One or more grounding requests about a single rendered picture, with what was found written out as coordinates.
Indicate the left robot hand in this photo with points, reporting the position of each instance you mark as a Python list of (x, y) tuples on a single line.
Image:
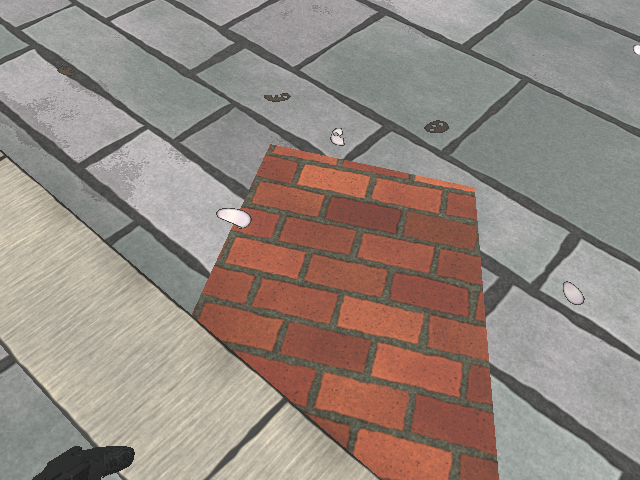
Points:
[(90, 464)]

